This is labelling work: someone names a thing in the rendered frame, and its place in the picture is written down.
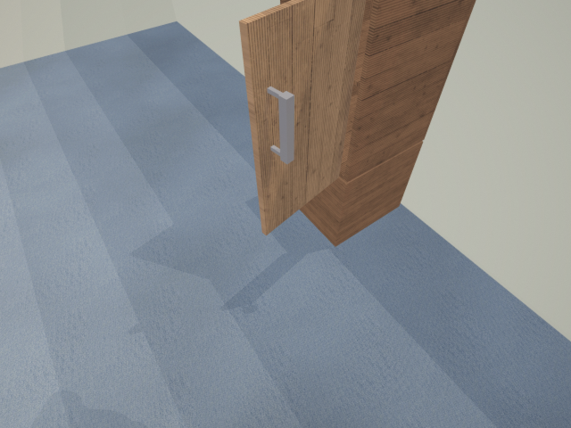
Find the handle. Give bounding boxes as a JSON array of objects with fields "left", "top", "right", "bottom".
[{"left": 267, "top": 86, "right": 294, "bottom": 164}]

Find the cupboard door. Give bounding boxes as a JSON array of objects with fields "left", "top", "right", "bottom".
[{"left": 239, "top": 0, "right": 366, "bottom": 235}]

